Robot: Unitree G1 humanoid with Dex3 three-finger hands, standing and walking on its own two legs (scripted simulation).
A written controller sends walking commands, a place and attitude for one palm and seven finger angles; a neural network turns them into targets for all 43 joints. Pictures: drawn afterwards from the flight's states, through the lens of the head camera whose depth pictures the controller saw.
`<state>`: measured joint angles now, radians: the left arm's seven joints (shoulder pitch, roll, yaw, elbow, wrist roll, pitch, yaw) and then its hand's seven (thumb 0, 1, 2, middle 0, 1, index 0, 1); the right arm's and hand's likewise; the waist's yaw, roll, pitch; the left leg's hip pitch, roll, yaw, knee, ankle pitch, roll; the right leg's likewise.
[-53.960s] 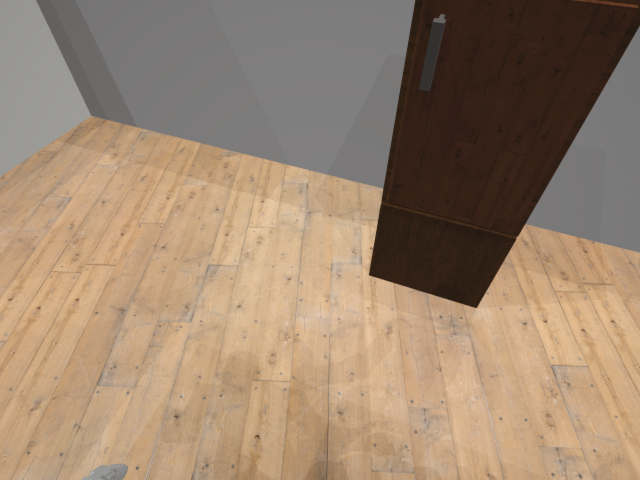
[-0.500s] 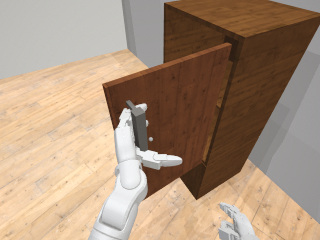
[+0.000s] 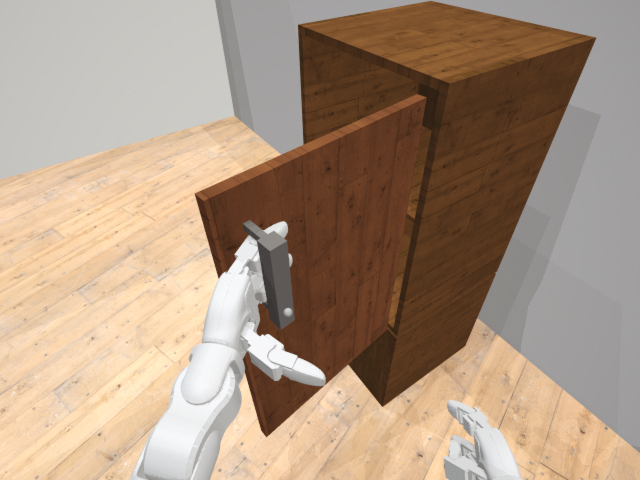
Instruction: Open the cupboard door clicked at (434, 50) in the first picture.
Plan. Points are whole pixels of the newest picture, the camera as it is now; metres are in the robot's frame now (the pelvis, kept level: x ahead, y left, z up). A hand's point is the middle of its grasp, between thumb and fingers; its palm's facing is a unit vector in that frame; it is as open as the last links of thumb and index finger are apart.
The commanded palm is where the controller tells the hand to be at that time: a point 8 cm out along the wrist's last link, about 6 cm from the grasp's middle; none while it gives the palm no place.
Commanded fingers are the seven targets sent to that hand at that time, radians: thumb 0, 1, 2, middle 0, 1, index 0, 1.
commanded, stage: slide the hand sideways off the handle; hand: left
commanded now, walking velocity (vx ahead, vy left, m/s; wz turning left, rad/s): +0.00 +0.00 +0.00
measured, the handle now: (267, 275) +0.32 +0.10 +0.13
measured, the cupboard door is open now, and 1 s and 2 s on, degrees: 99 97 97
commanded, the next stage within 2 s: draw the hand back to the body in 0.76 s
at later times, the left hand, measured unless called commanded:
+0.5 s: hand (244, 348) +0.22 +0.10 +0.13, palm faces +0.01 -1.00 -0.05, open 16.2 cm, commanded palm +0.18 +0.17 +0.13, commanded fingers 0.00 -0.50 0.30 -0.15 -0.30 -0.15 -0.30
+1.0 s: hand (192, 367) +0.20 +0.15 +0.13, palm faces +0.02 -1.00 -0.07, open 16.3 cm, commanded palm +0.16 +0.21 +0.14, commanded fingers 0.00 -0.50 0.30 -0.15 -0.30 -0.15 -0.30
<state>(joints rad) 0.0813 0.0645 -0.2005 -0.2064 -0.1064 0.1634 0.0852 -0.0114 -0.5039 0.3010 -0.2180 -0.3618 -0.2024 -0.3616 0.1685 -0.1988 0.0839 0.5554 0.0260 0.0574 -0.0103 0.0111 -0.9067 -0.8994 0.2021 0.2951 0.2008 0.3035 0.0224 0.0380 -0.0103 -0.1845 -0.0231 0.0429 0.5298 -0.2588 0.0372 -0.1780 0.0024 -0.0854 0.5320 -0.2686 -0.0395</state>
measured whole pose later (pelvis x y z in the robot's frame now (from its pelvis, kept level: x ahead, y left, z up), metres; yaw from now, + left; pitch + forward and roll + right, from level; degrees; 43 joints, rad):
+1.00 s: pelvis +0.03 -0.02 +0.00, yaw +1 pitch -2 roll -1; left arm 0.56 0.23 0.12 -0.44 -0.28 -0.06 -0.21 -0.01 -0.50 0.30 -0.16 -0.30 -0.15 -0.30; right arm 0.23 -0.24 0.04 0.59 0.05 -0.26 -0.06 0.01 -0.91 -0.90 0.20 0.30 0.20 0.30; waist 0.05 0.06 -0.04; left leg -0.25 0.01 0.00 0.61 -0.33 0.01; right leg -0.21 0.03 -0.12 0.56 -0.32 -0.06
